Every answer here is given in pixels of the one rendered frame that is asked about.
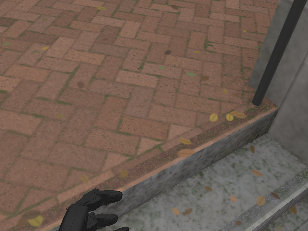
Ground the left robot hand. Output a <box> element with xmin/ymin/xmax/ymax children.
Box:
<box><xmin>58</xmin><ymin>188</ymin><xmax>130</xmax><ymax>231</ymax></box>

